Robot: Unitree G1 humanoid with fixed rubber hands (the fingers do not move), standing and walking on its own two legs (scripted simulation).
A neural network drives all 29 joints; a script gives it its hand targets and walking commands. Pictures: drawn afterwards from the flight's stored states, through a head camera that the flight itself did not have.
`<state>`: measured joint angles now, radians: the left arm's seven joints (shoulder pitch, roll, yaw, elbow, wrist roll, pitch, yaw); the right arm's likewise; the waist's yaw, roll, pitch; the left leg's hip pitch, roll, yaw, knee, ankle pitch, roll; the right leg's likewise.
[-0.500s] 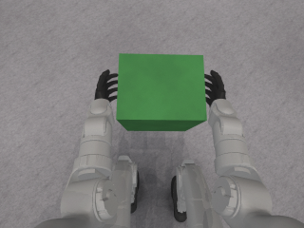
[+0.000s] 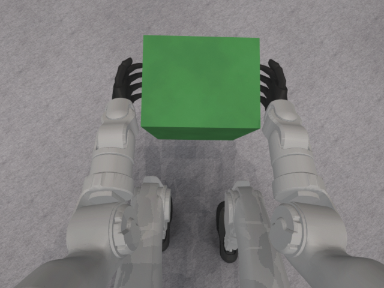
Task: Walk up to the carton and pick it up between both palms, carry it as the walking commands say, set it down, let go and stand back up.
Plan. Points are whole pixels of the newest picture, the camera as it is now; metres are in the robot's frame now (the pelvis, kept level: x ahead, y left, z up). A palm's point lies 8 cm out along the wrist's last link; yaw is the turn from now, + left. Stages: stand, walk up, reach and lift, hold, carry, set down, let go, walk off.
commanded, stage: set down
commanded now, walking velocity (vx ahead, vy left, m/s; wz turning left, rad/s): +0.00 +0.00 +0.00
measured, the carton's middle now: (198, 99) +0.49 +0.02 -0.17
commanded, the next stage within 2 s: none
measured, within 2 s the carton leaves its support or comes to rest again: rests again in 1.80 s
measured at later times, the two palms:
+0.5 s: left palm (133, 101) +0.48 +0.17 -0.18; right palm (260, 104) +0.48 -0.13 -0.17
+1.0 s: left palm (139, 101) +0.51 +0.17 -0.26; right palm (249, 107) +0.50 -0.13 -0.26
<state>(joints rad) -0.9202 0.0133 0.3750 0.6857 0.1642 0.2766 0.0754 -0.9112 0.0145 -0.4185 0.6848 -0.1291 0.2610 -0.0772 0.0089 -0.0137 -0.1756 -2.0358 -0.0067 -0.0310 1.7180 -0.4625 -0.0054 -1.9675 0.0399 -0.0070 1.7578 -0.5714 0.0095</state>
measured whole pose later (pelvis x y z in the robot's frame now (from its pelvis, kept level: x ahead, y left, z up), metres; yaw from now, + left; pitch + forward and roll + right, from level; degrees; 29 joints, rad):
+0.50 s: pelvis -0.02 +0.00 -0.06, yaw -1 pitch +45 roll -2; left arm -1.12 0.10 0.36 0.78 0.13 0.27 0.08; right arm -1.10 -0.05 -0.41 0.76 -0.09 0.25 -0.11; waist 0.01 -0.02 -0.03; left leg -2.23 -0.01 -0.03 1.91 -0.46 0.00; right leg -2.16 0.05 -0.01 1.95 -0.58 0.02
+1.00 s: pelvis -0.02 +0.00 -0.11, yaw -1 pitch +42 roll -2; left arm -1.29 0.22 0.24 0.91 0.00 0.23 0.11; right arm -1.23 -0.13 -0.31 0.83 0.01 0.21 -0.16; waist 0.02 -0.01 0.15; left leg -2.34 -0.02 -0.03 2.08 -0.48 -0.01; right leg -2.26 0.05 -0.01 2.13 -0.61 0.03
